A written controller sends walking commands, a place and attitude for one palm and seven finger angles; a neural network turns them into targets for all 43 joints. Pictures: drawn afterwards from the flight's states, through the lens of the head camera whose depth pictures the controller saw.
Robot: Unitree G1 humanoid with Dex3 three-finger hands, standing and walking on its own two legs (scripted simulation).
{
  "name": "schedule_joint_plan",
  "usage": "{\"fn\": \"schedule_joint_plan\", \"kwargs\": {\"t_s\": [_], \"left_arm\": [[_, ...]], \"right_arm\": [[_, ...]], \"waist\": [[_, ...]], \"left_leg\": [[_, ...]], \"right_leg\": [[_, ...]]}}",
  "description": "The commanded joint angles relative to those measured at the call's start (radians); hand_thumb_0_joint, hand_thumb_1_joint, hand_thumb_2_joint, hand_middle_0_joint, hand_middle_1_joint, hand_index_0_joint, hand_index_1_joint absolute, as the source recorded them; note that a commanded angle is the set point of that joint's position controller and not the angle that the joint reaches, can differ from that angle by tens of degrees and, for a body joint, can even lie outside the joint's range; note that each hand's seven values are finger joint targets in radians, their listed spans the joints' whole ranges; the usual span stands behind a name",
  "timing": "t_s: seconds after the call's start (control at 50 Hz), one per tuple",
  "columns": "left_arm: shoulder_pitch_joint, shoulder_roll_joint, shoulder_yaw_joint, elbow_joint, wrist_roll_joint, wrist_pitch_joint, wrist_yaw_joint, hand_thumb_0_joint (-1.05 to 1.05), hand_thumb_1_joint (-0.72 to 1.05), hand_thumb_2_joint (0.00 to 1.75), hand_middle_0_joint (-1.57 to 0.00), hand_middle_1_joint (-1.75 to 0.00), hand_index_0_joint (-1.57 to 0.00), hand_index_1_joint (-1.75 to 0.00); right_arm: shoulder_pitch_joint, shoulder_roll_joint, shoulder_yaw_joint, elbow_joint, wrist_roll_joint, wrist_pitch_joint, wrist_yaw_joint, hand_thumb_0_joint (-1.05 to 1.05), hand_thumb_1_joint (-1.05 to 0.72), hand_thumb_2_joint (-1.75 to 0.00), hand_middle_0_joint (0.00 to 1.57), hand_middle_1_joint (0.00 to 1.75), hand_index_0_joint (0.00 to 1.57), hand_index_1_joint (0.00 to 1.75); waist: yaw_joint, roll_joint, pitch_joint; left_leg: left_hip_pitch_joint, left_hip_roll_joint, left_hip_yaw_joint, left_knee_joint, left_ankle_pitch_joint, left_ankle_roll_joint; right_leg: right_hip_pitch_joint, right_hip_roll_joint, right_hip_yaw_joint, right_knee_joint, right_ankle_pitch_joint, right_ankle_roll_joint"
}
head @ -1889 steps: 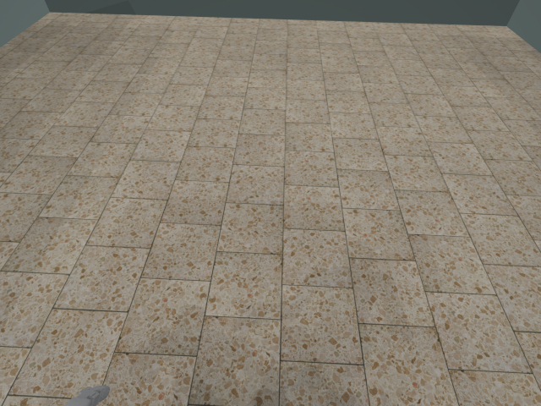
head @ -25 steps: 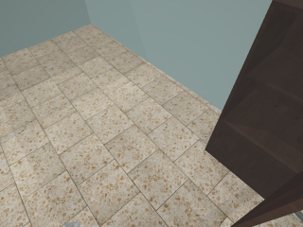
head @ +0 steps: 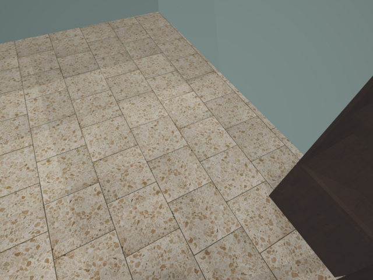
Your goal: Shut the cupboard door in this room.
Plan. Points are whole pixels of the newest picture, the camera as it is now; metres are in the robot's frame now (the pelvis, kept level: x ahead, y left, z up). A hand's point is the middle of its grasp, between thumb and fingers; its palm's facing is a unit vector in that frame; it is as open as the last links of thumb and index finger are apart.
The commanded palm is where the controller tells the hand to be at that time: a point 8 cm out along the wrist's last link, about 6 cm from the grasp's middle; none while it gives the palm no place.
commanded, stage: turn or walk to find it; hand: left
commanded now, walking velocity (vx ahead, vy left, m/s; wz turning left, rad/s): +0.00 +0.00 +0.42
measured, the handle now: out of the picture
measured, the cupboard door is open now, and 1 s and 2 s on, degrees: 77 77 77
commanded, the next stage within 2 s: none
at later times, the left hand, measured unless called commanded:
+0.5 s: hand out of the picture +0.08 +0.19 -0.15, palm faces +0.17 -0.94 -0.30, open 7.4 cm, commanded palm none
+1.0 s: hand out of the picture -0.10 +0.19 -0.19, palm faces +0.45 -0.86 -0.23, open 7.4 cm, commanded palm none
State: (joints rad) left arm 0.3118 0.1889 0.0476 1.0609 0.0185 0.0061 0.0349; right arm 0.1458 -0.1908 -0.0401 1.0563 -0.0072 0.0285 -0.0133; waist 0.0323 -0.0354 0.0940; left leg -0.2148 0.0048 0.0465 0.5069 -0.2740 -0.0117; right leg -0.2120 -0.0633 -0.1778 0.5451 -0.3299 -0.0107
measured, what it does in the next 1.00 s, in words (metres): steps on the spot, turning left: right foot, then left foot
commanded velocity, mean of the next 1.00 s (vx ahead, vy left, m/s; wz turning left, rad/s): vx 0.00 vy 0.00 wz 0.42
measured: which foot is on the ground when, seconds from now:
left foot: down 0.00-0.46, up 0.48-0.94, down 0.96-1.00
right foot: down 0.00-0.00, up 0.02-0.44, down 0.46-0.96, up 0.98-1.00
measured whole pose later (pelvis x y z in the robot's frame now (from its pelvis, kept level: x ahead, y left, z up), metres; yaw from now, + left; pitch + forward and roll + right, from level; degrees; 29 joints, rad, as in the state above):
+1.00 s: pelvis -0.01 +0.00 -0.01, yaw +24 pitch +0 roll +0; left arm 0.30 0.25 0.07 1.00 0.02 0.04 0.03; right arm 0.09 -0.22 -0.05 0.97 -0.01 0.03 0.01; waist 0.04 -0.07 0.10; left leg -0.28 0.00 0.09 0.61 -0.30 0.04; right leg -0.28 -0.15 -0.19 0.78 -0.50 0.06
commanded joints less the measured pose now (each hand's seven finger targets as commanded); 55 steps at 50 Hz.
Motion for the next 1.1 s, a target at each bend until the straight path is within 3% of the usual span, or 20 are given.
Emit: {"fn": "schedule_joint_plan", "kwargs": {"t_s": [0.0,0.06,0.16,0.3,0.4,0.42,0.44,0.46,0.48,0.5,0.54,0.58,0.82,0.86,0.9,0.92,0.94,0.96,1.02,1.08], "left_arm": [[-0.027,0.096,0.011,-0.088,-0.003,0.007,0.003,0.0,0.9,0.9,-0.2,-0.3,-0.2,-0.3],[-0.069,0.103,0.023,-0.075,0.004,0.026,-0.005,0.0,0.9,0.9,-0.2,-0.3,-0.2,-0.3],[-0.074,0.101,0.023,-0.09,0.001,0.025,-0.012,0.0,0.9,0.9,-0.2,-0.3,-0.2,-0.3],[-0.163,0.098,0.023,-0.158,-0.006,0.018,-0.012,0.0,0.9,0.9,-0.2,-0.3,-0.2,-0.3],[-0.072,0.117,0.03,-0.152,-0.012,-0.003,-0.008,0.0,0.9,0.9,-0.2,-0.3,-0.2,-0.3],[-0.035,0.151,0.036,-0.147,-0.008,-0.015,-0.004,0.0,0.9,0.9,-0.2,-0.3,-0.2,-0.3],[-0.005,0.239,0.052,-0.144,0.008,-0.026,0.004,0.0,0.9,0.9,-0.2,-0.3,-0.2,-0.3],[0.002,0.28,0.058,-0.153,0.006,-0.022,0.003,0.0,0.9,0.9,-0.2,-0.3,-0.2,-0.3],[-0.028,0.241,0.047,-0.163,0.0,-0.019,0.003,0.0,0.9,0.9,-0.2,-0.3,-0.2,-0.3],[-0.079,0.202,0.052,-0.17,-0.001,-0.022,0.011,0.0,0.9,0.9,-0.2,-0.3,-0.2,-0.3],[-0.126,0.17,0.033,-0.192,-0.004,-0.023,0.004,0.0,0.9,0.9,-0.2,-0.3,-0.2,-0.3],[-0.096,0.161,0.029,-0.188,-0.005,-0.03,0.001,0.0,0.9,0.9,-0.2,-0.3,-0.2,-0.3],[0.038,0.213,0.054,-0.138,0.016,-0.016,0.004,0.0,0.9,0.9,-0.2,-0.3,-0.2,-0.3],[0.024,0.222,0.056,-0.131,0.014,-0.013,0.0,0.0,0.9,0.9,-0.2,-0.3,-0.2,-0.3],[-0.012,0.219,0.058,-0.129,0.003,-0.008,-0.002,0.0,0.9,0.9,-0.2,-0.3,-0.2,-0.3],[-0.003,0.188,0.052,-0.144,-0.005,-0.002,-0.006,0.0,0.9,0.9,-0.2,-0.3,-0.2,-0.3],[-0.013,0.117,0.032,-0.177,-0.011,0.004,-0.013,0.0,0.9,0.9,-0.2,-0.3,-0.2,-0.3],[-0.062,0.128,0.026,-0.182,-0.005,0.018,-0.002,0.0,0.9,0.9,-0.2,-0.3,-0.2,-0.3],[-0.099,0.145,0.038,-0.144,0.003,0.03,-0.011,0.0,0.9,0.9,-0.2,-0.3,-0.2,-0.3],[-0.063,0.139,0.037,-0.12,0.003,0.032,-0.021,0.0,0.9,0.9,-0.2,-0.3,-0.2,-0.3]], "right_arm": [[0.131,-0.218,-0.052,-0.039,-0.002,-0.015,-0.011,0.0,-0.9,-0.9,0.2,0.3,0.2,0.3],[0.035,-0.172,-0.039,-0.064,-0.009,-0.015,-0.024,0.0,-0.9,-0.9,0.2,0.3,0.2,0.3],[0.054,-0.183,-0.045,-0.078,-0.008,-0.022,-0.021,0.0,-0.9,-0.9,0.2,0.3,0.2,0.3],[0.079,-0.197,-0.065,-0.103,-0.017,-0.016,-0.013,0.0,-0.9,-0.9,0.2,0.3,0.2,0.3],[0.044,-0.197,-0.075,-0.132,-0.01,-0.011,-0.006,0.0,-0.9,-0.9,0.2,0.3,0.2,0.3],[0.051,-0.168,-0.072,-0.138,-0.004,-0.013,-0.002,0.0,-0.9,-0.9,0.2,0.3,0.2,0.3],[0.072,-0.102,-0.061,-0.151,0.004,-0.017,0.006,0.0,-0.9,-0.9,0.2,0.3,0.2,0.3],[0.04,-0.102,-0.062,-0.176,-0.001,-0.01,0.003,0.0,-0.9,-0.9,0.2,0.3,0.2,0.3],[0.038,-0.122,-0.068,-0.162,-0.01,0.002,0.003,0.0,-0.9,-0.9,0.2,0.3,0.2,0.3],[0.063,-0.124,-0.071,-0.143,-0.012,0.014,0.004,0.0,-0.9,-0.9,0.2,0.3,0.2,0.3],[0.079,-0.12,-0.068,-0.109,-0.011,0.02,0.018,0.0,-0.9,-0.9,0.2,0.3,0.2,0.3],[0.087,-0.11,-0.058,-0.103,-0.008,0.024,0.024,0.0,-0.9,-0.9,0.2,0.3,0.2,0.3],[-0.062,-0.065,-0.027,-0.137,0.002,0.007,0.027,0.0,-0.9,-0.9,0.2,0.3,0.2,0.3],[-0.037,-0.073,-0.025,-0.136,0.002,0.001,0.024,0.0,-0.9,-0.9,0.2,0.3,0.2,0.3],[0.04,-0.097,-0.03,-0.121,-0.001,-0.01,0.024,0.0,-0.9,-0.9,0.2,0.3,0.2,0.3],[0.1,-0.176,-0.047,-0.113,-0.006,-0.022,0.021,0.0,-0.9,-0.9,0.2,0.3,0.2,0.3],[0.148,-0.287,-0.076,-0.115,-0.008,-0.024,0.013,0.0,-0.9,-0.9,0.2,0.3,0.2,0.3],[0.17,-0.303,-0.076,-0.1,-0.001,-0.01,0.004,0.0,-0.9,-0.9,0.2,0.3,0.2,0.3],[0.032,-0.22,-0.052,-0.136,-0.01,-0.013,-0.016,0.0,-0.9,-0.9,0.2,0.3,0.2,0.3],[0.019,-0.199,-0.043,-0.142,-0.007,-0.023,-0.016,0.0,-0.9,-0.9,0.2,0.3,0.2,0.3]], "waist": [[-0.073,0.246,-0.133],[-0.045,0.195,-0.018],[-0.036,0.147,-0.05],[-0.061,0.205,-0.091],[-0.007,0.181,-0.155],[0.007,0.104,-0.179],[0.015,-0.157,-0.212],[0.031,-0.254,-0.172],[0.014,-0.136,-0.131],[-0.014,-0.204,-0.125],[-0.041,-0.126,-0.087],[-0.038,-0.128,-0.091],[0.031,-0.196,-0.089],[0.012,-0.185,-0.099],[-0.042,-0.121,-0.135],[-0.076,0.061,-0.196],[-0.096,0.361,-0.203],[-0.109,0.282,-0.201],[-0.061,0.242,-0.077],[-0.033,0.167,-0.066]], "left_leg": [[0.203,0.393,-0.381,-0.178,0.646,0.24],[0.048,0.292,-0.326,-0.218,0.366,0.217],[0.105,0.222,-0.268,-0.202,0.415,0.177],[0.095,0.207,-0.338,-0.138,0.516,0.187],[-0.007,0.151,-0.349,-0.026,0.48,0.126],[-0.095,0.105,-0.315,0.04,0.32,0.077],[-0.264,-0.015,-0.169,0.228,-0.017,0.005],[-0.328,-0.07,-0.106,0.443,-0.367,-0.02],[-0.324,-0.036,-0.156,0.589,-0.323,-0.016],[-0.335,-0.006,-0.168,0.659,-0.28,-0.02],[-0.334,0.009,-0.132,0.736,-0.156,-0.04],[-0.333,0.013,-0.102,0.737,-0.099,-0.051],[-0.216,0.023,0.026,0.276,-0.205,-0.045],[-0.143,0.011,0.052,0.17,-0.144,-0.034],[0.03,0.018,0.049,-0.053,0.048,-0.019],[0.207,0.13,-0.092,-0.144,0.234,0.027],[0.3,0.395,-0.441,-0.173,0.643,0.158],[0.239,0.443,-0.404,-0.157,0.712,0.233],[0.082,0.303,-0.312,-0.198,0.384,0.192],[0.083,0.228,-0.24,-0.205,0.386,0.151]], "right_leg": [[-0.243,-0.019,0.112,0.375,-0.306,0.06],[-0.28,-0.031,0.166,0.493,-0.183,0.066],[-0.308,-0.016,0.152,0.483,-0.093,0.093],[-0.221,0.021,0.136,0.269,-0.118,0.096],[0.031,0.043,0.115,-0.078,0.107,0.084],[0.167,-0.023,0.16,-0.194,0.218,0.075],[0.309,-0.262,0.364,-0.226,0.376,0.005],[0.213,-0.434,0.507,-0.215,0.545,-0.111],[0.135,-0.401,0.43,-0.206,0.547,-0.144],[0.104,-0.369,0.391,-0.214,0.527,-0.131],[0.088,-0.267,0.26,-0.189,0.535,-0.094],[0.095,-0.242,0.193,-0.193,0.558,-0.074],[0.173,-0.294,0.137,-0.141,0.631,-0.125],[0.145,-0.292,0.113,-0.109,0.617,-0.104],[0.07,-0.265,0.048,0.01,0.518,-0.039],[-0.071,-0.202,-0.004,0.193,0.334,0.02],[-0.33,-0.052,-0.001,0.418,-0.304,0.097],[-0.319,-0.053,0.113,0.519,-0.363,0.082],[-0.348,-0.063,0.171,0.61,-0.17,0.087],[-0.342,-0.042,0.161,0.621,-0.061,0.097]]}}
